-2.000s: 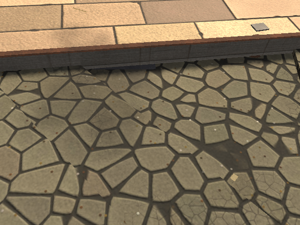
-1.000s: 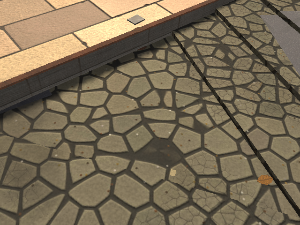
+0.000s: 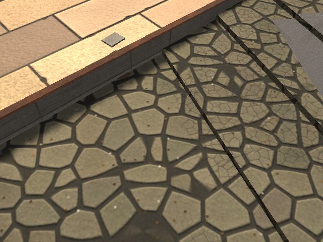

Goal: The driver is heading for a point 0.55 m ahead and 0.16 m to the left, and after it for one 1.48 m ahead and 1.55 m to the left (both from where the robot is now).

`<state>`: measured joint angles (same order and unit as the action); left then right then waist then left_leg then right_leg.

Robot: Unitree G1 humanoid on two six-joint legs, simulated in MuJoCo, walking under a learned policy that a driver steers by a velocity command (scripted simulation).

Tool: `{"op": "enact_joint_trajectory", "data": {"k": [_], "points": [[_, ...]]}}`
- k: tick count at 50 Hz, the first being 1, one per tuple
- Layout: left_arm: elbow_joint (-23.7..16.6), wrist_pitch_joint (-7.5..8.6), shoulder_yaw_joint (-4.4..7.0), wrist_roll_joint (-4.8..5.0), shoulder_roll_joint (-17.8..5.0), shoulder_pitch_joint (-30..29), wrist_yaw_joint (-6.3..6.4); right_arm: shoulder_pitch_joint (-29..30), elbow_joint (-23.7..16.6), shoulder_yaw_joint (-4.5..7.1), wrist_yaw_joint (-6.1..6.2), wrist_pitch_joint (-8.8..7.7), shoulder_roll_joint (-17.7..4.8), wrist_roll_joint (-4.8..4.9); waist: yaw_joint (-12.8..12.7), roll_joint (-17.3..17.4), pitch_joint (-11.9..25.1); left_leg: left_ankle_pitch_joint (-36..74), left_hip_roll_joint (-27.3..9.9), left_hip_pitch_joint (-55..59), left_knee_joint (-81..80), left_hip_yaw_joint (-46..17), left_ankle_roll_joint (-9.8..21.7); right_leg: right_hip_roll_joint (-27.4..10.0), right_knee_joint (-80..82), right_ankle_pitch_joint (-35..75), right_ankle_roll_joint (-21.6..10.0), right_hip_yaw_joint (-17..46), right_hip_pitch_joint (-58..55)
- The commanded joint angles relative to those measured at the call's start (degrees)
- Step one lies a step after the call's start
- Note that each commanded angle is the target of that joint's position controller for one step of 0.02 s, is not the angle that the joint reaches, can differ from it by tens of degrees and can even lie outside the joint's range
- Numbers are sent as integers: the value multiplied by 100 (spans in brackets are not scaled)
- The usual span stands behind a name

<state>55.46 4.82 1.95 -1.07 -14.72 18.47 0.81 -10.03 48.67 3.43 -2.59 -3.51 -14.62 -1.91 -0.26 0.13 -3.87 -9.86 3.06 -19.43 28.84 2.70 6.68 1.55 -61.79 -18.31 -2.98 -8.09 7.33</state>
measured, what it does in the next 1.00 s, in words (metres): walks ahead, turning left: right foot 0.04 m lower, then left foot 0.04 m higher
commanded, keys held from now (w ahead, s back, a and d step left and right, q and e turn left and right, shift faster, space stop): w+q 0.14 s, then q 0.58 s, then w+q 0.28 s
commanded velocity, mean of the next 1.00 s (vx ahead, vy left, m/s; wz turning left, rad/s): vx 0.24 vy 0.00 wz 0.57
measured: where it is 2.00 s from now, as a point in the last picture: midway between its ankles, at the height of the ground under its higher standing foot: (126, 234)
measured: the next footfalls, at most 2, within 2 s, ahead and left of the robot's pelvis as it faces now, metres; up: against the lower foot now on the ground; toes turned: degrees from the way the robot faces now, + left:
right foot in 0.38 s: +0.42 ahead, -0.09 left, -0.04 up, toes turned +17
left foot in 0.90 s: +0.23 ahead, +0.06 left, +0.00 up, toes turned +35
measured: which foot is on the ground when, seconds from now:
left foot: down 0.00-0.40, up 0.42-0.88, down 0.90-1.00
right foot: up 0.00-0.36, down 0.38-0.88, up 0.90-1.00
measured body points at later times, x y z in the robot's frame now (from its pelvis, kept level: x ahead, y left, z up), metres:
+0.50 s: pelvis +0.26 -0.04 -0.04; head +0.31 -0.05 +0.40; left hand +0.35 +0.24 -0.14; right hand +0.39 -0.31 -0.18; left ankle +0.12 +0.04 -0.64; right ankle +0.38 -0.10 -0.77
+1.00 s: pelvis +0.28 +0.00 -0.01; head +0.26 +0.01 +0.44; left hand +0.22 +0.28 -0.13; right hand +0.50 -0.18 -0.12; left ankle +0.20 +0.04 -0.73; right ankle +0.40 -0.09 -0.70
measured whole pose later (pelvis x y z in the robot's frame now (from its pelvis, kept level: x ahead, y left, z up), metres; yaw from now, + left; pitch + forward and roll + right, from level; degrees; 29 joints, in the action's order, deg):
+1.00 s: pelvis +0.28 +0.00 -0.01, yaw +36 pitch +1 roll +0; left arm 41.8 -0.8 3.5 -1.8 -16.6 15.3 -1.3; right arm -20.1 42.1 2.0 -0.2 2.1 -14.2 -1.5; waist 0.4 -3.3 3.2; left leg -22.7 2.9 -13.7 35.3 1.1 4.6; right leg -3.9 -51.0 -18.1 1.5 -1.1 30.0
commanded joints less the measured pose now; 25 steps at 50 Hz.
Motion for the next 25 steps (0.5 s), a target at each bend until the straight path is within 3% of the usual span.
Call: {"op": "enact_joint_trajectory", "data": {"k": [1, 2, 3, 5, 8, 10, 13, 15, 17, 18, 19, 20, 21, 22, 23, 24, 25], "points": [[-779, 174, 77, 37, -660, -167, -36, -1374, 153, 315, 128, 37, -1022, 184, 353, 457, 868, 2236, -2090, 2986, -858, -2888, 1731, -335, -1502, -523, 167, 1177, 3454], [-785, 106, 122, -40, -751, -366, -56, -1005, 85, 254, 161, 73, -840, 200, 143, -8, 397, 1520, -1808, 2138, -1243, -2667, 1421, -517, -851, -276, 252, 1112, 3157], [-814, 2, 102, -138, -681, -437, -84, -952, 45, 231, 197, 66, -848, 175, 44, 76, 264, 1754, -1730, 1672, -1375, -2634, 1473, -568, -530, -392, 370, 1082, 2866], [-855, -176, 62, -222, -549, -602, -141, -1010, 60, 215, 230, -5, -879, 196, -47, 33, 164, 1803, -1455, 1033, -1599, -2277, 1318, -655, 230, -242, 559, 1000, 2448], [-1108, -180, -10, -146, -396, -1221, -201, -1000, 75, 280, 205, -49, -1102, 192, 26, 120, 88, 2905, -896, 620, -1508, -1652, 965, -491, 1470, 809, 652, 724, 2083], [-1099, -135, -16, -98, -410, -1224, -192, -1032, 35, 277, 199, -24, -1030, 213, 95, 215, 398, 4097, -699, 813, -994, -1353, 661, -329, 1707, 1683, 526, 650, 1882], [-1334, -51, -45, -61, -431, -1711, -159, -1244, 75, 264, 261, 61, -934, 230, 368, 373, 391, 3419, -463, 1137, -531, -1481, 347, -177, 2690, 2417, 413, 807, 2000], [-1377, -53, -37, -52, -497, -1740, -136, -1217, 10, 272, 310, 124, -922, 150, 415, 448, 355, 2484, -452, 1041, -130, -1845, 170, -49, 3344, 2554, 408, 942, 1543], [-1262, -10, 29, -9, -719, -1316, -91, -1045, -129, 306, 404, 140, -1010, 42, 232, 442, 406, 2148, -509, 1105, 565, -2258, 94, -89, 3643, 2521, 340, 1205, 1163], [-1129, 53, 56, -15, -800, -848, -50, -892, -203, 325, 416, 130, -1067, 27, -42, 298, 501, 2124, -373, 1085, 1236, -2206, -7, -133, 4005, 2751, 295, 1215, 733], [-974, 156, 91, -88, -907, -258, -12, -895, -246, 305, 384, 101, -994, 130, -294, -30, 751, 1654, -24, 830, 2342, -1931, -161, -316, 4301, 3621, 277, 1166, -77], [-976, 228, 123, -184, -1193, 220, 0, -1235, -394, 195, 392, 94, -548, 291, -217, -806, 1416, -1585, 420, -288, 4028, -1409, -296, -1590, 3392, 6771, 29, 1970, -1522], [-1150, 147, 147, -129, -1264, 391, -87, -2306, -391, 180, 490, 156, -386, 488, 152, -1418, 2564, -3901, 756, -1111, 5352, -951, -364, -3182, 2692, 8524, -734, 3315, -2659], [-1305, 21, 196, -5, -1147, 90, -113, -2395, -239, 181, 546, 279, -694, 282, 151, -1056, 2746, -3070, 348, -1504, 6035, -822, -411, -3215, 3094, 6751, -1128, 3934, -2269], [-1502, -61, 101, 30, -742, -366, -54, -1839, -250, 208, 493, 391, -827, 110, 116, -527, 2072, -2508, 162, -1631, 6196, -690, -499, -2830, 3544, 4910, -1174, 3503, -1351], [-1587, -150, -16, 8, -438, -742, 10, -1234, -391, 220, 396, 467, -855, 3, 108, -256, 1447, -2083, -5, -1617, 5913, -610, -579, -2364, 3897, 3756, -992, 2888, -494], [-1580, -211, -25, -22, -508, -811, 73, -929, -524, 224, 286, 554, -834, -26, 104, -525, 1052, -1886, -99, -1552, 5722, -593, -652, -2110, 4126, 3582, -920, 2388, 72]]}}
